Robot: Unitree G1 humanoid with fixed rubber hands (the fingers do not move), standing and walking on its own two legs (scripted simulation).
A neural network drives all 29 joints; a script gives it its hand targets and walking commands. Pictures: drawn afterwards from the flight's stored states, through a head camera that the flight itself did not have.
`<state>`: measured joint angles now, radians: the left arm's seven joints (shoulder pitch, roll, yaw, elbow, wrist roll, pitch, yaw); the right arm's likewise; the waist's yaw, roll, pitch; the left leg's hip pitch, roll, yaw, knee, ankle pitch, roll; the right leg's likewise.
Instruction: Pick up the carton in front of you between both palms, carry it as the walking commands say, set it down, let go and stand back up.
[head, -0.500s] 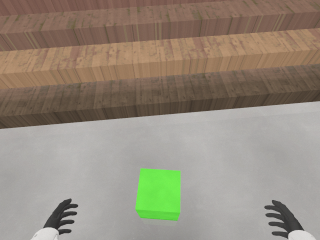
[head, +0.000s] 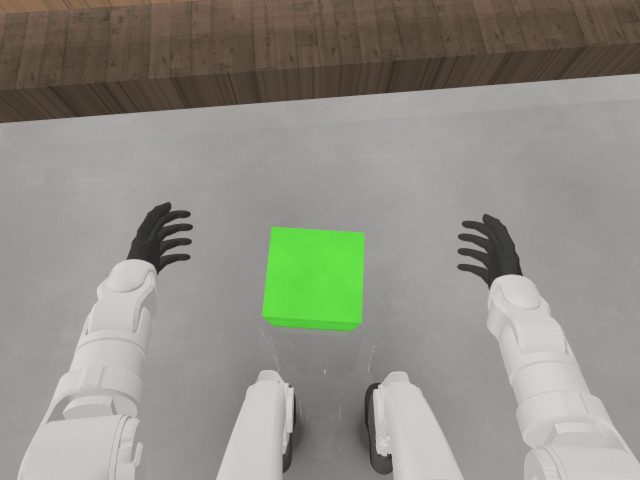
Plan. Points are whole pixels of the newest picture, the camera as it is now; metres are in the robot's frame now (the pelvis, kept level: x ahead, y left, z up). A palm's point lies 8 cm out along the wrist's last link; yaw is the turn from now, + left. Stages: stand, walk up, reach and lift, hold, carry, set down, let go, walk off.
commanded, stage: reach and lift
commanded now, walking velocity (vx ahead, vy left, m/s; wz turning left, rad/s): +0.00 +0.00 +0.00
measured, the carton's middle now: (315, 283) +0.44 +0.03 -0.55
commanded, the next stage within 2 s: none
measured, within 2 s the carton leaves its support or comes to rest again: leaves its support in 1.96 s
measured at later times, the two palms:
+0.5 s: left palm (203, 231) +0.46 +0.22 -0.22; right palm (433, 244) +0.44 -0.17 -0.22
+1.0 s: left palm (231, 268) +0.45 +0.21 -0.44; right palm (402, 276) +0.43 -0.16 -0.44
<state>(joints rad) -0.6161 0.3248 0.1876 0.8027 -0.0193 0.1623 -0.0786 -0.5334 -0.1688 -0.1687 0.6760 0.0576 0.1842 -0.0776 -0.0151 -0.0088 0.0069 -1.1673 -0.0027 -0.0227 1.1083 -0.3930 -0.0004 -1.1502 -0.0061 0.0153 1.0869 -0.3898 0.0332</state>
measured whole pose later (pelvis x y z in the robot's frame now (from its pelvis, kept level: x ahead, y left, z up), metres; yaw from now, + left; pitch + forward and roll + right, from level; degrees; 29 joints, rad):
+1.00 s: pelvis -0.06 -0.01 -0.27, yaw -2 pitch +42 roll -2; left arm -1.25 0.43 0.12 1.08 -0.18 0.04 0.01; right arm -1.17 -0.19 -0.16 0.93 0.16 0.06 -0.18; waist 0.00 -0.03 0.17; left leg -2.26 -0.02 -0.06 2.05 -0.52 -0.03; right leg -2.24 0.06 0.03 2.03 -0.52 0.06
